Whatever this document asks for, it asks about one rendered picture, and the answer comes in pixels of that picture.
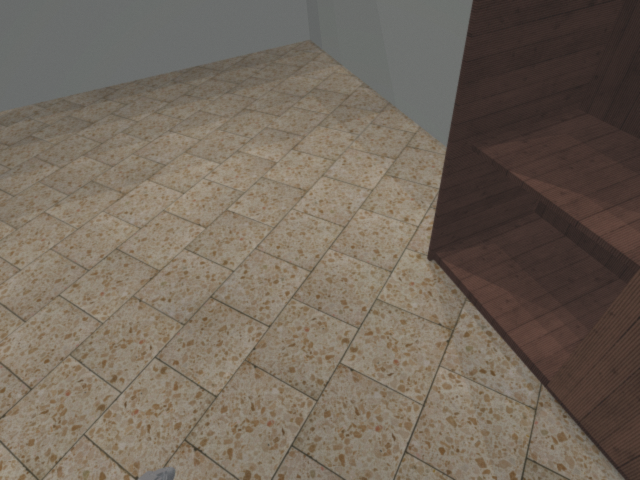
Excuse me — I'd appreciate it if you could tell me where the wardrobe door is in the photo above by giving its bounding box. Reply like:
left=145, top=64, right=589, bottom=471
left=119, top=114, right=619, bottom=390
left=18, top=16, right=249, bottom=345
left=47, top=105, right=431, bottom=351
left=547, top=268, right=640, bottom=480

